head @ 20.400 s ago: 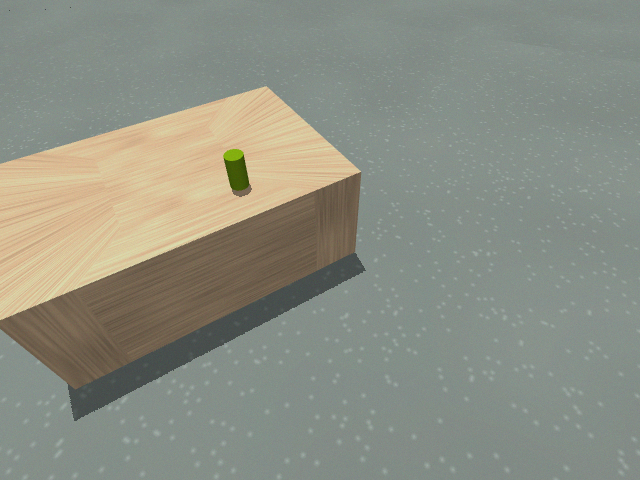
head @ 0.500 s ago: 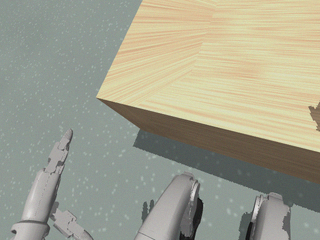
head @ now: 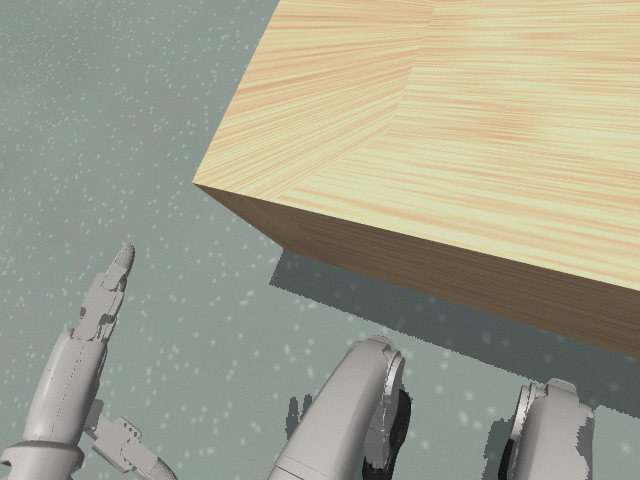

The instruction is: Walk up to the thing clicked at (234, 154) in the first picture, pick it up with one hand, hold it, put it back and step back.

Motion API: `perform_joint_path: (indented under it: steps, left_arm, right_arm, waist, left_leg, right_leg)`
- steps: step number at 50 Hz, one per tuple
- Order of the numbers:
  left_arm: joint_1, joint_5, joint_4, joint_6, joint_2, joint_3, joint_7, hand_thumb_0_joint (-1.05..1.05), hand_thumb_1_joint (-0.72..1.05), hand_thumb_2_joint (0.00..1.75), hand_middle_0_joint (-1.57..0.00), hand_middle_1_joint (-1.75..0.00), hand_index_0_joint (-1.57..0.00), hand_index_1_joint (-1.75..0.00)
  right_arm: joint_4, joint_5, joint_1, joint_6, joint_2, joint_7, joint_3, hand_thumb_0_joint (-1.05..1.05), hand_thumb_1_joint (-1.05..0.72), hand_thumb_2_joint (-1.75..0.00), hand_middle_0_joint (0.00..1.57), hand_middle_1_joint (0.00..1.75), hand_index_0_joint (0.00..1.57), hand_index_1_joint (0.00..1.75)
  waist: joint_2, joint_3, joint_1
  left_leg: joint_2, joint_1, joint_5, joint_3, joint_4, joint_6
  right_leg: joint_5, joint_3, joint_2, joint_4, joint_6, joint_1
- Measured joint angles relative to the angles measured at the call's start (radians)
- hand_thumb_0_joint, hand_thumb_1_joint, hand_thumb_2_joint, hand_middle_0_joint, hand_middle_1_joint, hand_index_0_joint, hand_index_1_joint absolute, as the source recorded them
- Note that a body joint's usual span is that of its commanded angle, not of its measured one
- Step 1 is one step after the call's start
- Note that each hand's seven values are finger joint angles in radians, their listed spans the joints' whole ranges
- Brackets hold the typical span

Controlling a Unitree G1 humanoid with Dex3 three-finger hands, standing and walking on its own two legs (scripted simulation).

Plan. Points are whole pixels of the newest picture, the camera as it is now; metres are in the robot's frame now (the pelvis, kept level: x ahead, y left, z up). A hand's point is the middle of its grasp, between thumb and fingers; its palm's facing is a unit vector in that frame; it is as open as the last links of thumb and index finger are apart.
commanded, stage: open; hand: right
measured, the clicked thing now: out of the picture +0.54 -0.25 -0.06
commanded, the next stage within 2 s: withdraw in 0.36 s
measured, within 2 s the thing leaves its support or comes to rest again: neither
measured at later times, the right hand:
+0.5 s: hand out of the picture +0.54 -0.25 -0.05, palm faces +0.30 +0.95 +0.00, open 15.4 cm
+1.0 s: hand out of the picture +0.54 -0.33 +0.08, palm faces +0.36 +0.93 -0.12, open 17.4 cm
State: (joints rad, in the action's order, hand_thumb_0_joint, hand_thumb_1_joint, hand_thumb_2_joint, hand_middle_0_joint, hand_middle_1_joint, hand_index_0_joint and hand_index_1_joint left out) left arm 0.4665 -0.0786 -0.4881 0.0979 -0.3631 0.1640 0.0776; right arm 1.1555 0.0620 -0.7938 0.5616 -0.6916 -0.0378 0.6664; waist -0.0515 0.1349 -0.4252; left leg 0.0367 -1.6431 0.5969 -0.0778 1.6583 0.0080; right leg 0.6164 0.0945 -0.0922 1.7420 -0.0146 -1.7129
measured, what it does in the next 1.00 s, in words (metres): rises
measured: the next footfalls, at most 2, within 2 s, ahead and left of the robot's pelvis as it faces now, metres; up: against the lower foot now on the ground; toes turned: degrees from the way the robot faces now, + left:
none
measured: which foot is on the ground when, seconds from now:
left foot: down 0.00-1.00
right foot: down 0.00-1.00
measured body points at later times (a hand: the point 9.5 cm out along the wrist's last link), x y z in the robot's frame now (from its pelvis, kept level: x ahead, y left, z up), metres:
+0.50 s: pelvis +0.00 +0.00 +0.00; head +0.21 -0.09 +0.38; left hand +0.18 +0.25 +0.15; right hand +0.52 -0.30 -0.05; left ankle +0.08 +0.13 -0.50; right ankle +0.07 -0.13 -0.50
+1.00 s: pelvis +0.01 +0.00 +0.06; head +0.19 -0.08 +0.47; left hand +0.18 +0.26 +0.14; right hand +0.52 -0.37 +0.09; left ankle +0.08 +0.13 -0.50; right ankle +0.07 -0.13 -0.50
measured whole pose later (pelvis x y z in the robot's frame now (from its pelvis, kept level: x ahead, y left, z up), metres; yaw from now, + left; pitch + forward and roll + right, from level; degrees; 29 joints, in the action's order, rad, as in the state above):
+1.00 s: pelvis +0.01 +0.00 +0.06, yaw -1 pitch +29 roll +6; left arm 0.46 -0.04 -0.31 -0.01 -0.33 0.08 0.04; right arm 1.13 0.08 -0.85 0.30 -0.81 -0.09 0.62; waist -0.01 0.13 -0.33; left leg 0.04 -1.40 0.55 -0.07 1.44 0.01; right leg 0.58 0.08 -0.10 1.53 -0.01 -1.48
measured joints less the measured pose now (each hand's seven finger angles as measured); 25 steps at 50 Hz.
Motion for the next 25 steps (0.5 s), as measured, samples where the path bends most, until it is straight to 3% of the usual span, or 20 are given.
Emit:
perform_joint_path:
  steps: [8,12,18,25]
  left_arm:
    - [0.012,0.005,-0.013,0.0,-0.005,0.011,0.002,0.0,-0.51,0.03,-0.07,-0.06,-0.09,-0.05]
    - [0.017,0.007,-0.016,-0.001,-0.006,0.015,0.001,0.0,-0.52,0.04,-0.07,-0.06,-0.08,-0.05]
    - [0.019,0.01,-0.015,-0.003,-0.007,0.017,0.002,0.0,-0.54,0.05,-0.07,-0.07,-0.08,-0.07]
    - [0.019,0.011,-0.017,-0.002,-0.006,0.015,0.001,0.0,-0.55,0.06,-0.08,-0.07,-0.07,-0.08]
  right_arm:
    - [-0.009,-0.002,-0.008,-0.015,-0.017,0.004,0.0,-0.02,0.34,-0.78,0.87,0.86,0.95,0.88]
    - [-0.02,0.0,-0.007,-0.025,-0.021,0.0,-0.001,-0.01,0.42,-0.54,0.85,0.72,0.91,0.73]
    - [-0.035,-0.002,-0.003,-0.038,-0.015,-0.003,-0.003,-0.01,0.53,-0.28,0.67,0.49,0.7,0.49]
    - [-0.046,-0.007,0.005,-0.043,-0.008,-0.003,-0.002,-0.01,0.54,-0.19,0.4,0.32,0.43,0.32]
  waist:
    - [-0.001,-0.003,-0.005]
    - [-0.003,-0.002,-0.006]
    - [-0.003,-0.003,-0.004]
    - [-0.004,-0.002,-0.003]
  left_leg:
    - [0.001,-0.013,-0.003,-0.001,0.008,-0.001]
    - [0.003,-0.018,-0.003,0.0,0.011,-0.001]
    - [0.003,-0.018,-0.002,0.0,0.012,0.0]
    - [0.005,-0.013,0.001,0.001,0.009,0.0]
  right_leg:
    - [-0.003,0.002,0.0,0.008,-0.001,-0.012]
    - [-0.001,0.001,-0.002,0.011,-0.001,-0.016]
    - [0.001,0.001,-0.002,0.013,-0.001,-0.017]
    - [0.004,0.001,-0.003,0.011,-0.001,-0.011]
